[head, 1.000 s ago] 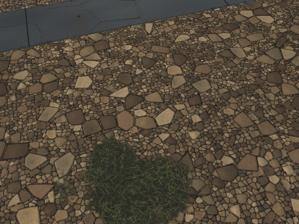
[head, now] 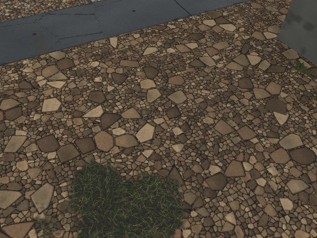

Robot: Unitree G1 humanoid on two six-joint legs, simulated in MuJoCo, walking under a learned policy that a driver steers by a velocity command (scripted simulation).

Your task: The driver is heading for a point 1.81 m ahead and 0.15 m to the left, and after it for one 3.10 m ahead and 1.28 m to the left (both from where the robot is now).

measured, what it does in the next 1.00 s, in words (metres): walks ahead: right foot, then left foot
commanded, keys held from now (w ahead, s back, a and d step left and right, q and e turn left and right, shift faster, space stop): w+e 0.12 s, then w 0.08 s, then w+q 0.80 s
